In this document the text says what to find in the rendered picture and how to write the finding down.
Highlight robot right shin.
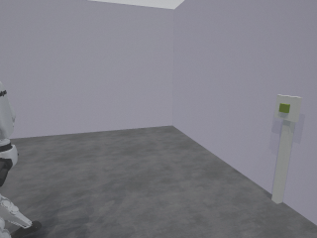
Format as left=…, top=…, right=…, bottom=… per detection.
left=0, top=194, right=32, bottom=229

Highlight panel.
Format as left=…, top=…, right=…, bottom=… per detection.
left=271, top=94, right=302, bottom=204

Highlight robot torso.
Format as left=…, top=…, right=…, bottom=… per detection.
left=0, top=82, right=18, bottom=172

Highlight button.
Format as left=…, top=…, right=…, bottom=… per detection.
left=278, top=103, right=290, bottom=113

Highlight robot right upper arm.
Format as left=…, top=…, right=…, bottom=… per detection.
left=0, top=81, right=16, bottom=120

